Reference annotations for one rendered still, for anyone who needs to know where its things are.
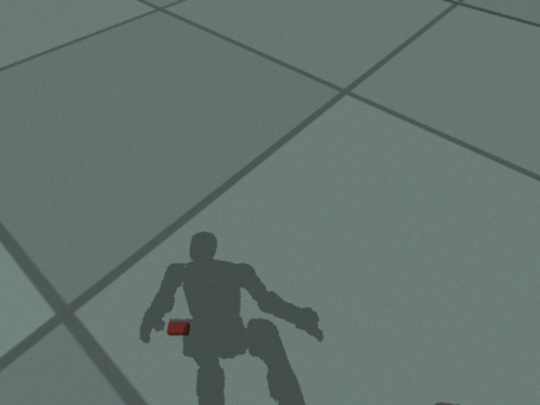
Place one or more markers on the small box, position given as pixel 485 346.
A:
pixel 178 328

